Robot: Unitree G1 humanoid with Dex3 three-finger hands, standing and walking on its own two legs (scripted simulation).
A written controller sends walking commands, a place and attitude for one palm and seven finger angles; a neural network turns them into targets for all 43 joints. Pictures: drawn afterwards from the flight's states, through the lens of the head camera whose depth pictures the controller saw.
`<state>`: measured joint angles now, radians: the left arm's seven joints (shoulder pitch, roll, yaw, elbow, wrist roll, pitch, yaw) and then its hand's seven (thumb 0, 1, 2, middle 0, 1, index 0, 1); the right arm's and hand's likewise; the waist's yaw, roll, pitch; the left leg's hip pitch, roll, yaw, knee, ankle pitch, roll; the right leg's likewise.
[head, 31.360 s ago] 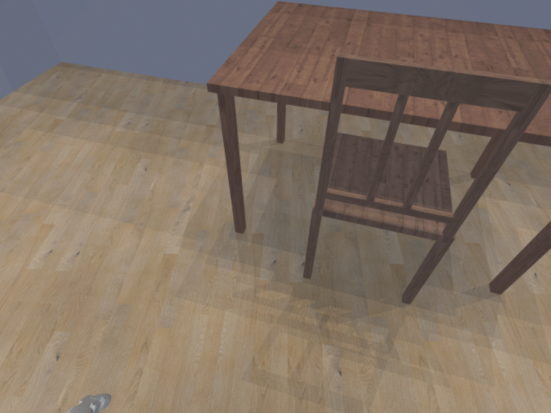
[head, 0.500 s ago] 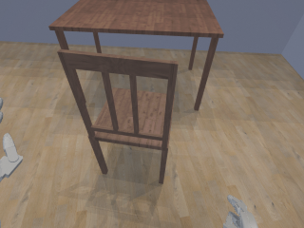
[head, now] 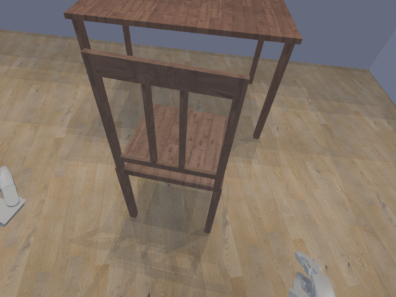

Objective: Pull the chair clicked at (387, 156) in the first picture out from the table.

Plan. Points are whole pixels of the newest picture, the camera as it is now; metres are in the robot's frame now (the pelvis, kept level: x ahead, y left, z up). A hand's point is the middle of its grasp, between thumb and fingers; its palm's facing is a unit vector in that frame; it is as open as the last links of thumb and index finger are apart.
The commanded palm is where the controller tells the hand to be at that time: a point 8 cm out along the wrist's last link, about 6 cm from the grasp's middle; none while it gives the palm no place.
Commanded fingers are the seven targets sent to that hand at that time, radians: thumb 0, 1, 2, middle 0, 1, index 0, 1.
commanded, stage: stop stepping back and stand still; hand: left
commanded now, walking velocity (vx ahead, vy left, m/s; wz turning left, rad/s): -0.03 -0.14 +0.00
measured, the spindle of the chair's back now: (150, 128) +0.61 +0.18 -0.07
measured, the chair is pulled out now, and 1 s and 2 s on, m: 0.58 0.58 0.58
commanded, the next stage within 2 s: let the arm hang, fingers relaxed in 0.48 s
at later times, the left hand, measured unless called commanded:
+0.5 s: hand (38, 186) +0.23 +0.26 +0.16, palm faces +0.41 -0.78 -0.46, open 7.4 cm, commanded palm +0.17 +0.29 +0.18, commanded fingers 0.00 0.90 0.90 -0.20 -0.30 -0.20 -0.30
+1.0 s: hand out of the picture +0.06 +0.17 -0.17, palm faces +0.06 -0.98 -0.18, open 6.9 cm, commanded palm none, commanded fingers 0.00 0.90 0.90 -0.20 -0.30 -0.20 -0.30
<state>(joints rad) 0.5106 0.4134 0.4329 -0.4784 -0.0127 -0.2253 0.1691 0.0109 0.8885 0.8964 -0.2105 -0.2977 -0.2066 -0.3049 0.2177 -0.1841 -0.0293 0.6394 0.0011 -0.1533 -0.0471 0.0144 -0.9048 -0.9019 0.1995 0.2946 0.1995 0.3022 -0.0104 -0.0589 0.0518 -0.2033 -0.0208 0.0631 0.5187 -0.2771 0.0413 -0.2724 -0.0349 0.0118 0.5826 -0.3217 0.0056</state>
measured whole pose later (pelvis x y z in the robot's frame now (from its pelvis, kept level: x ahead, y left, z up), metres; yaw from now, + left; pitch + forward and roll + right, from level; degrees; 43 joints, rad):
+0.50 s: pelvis +0.03 -0.01 +0.01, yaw +0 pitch -1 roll -1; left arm 0.57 0.41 0.41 -0.50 -0.04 -0.21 0.17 0.01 0.89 0.90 -0.21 -0.30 -0.21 -0.31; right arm 0.19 -0.20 -0.02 0.62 0.02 -0.08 -0.06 0.01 -0.90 -0.90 0.20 0.29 0.20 0.30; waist -0.01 0.00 0.06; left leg -0.16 0.02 0.04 0.46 -0.29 0.02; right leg -0.15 0.01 -0.02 0.39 -0.22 0.01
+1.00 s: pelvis +0.01 -0.01 +0.00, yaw +2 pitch -1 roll -1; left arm 0.28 0.19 0.02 0.88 0.02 0.03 0.03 -0.05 1.00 0.89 -0.21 -0.30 -0.20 -0.30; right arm 0.32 -0.17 0.00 0.95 -0.02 0.02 -0.02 0.01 -0.93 -0.90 0.20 0.29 0.20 0.30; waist -0.01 -0.04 0.08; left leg -0.21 0.00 0.01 0.50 -0.28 0.02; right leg -0.21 -0.02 -0.05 0.46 -0.24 0.01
